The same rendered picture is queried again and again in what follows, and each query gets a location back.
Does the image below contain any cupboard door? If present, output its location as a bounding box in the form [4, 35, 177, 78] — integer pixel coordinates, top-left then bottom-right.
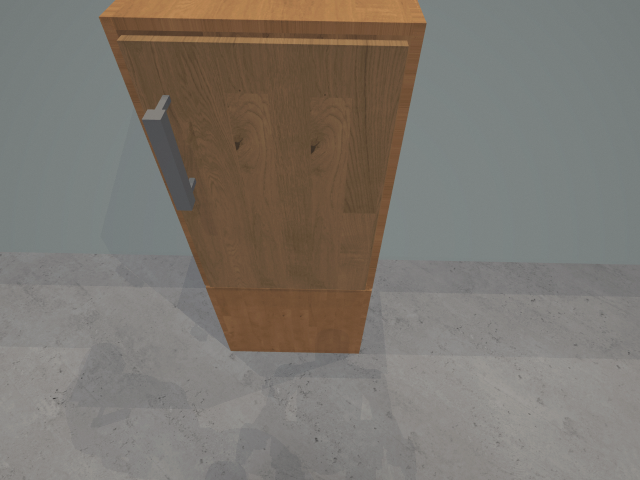
[117, 35, 409, 290]

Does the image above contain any handle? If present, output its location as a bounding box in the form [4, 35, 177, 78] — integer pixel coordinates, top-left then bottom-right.
[142, 95, 196, 211]

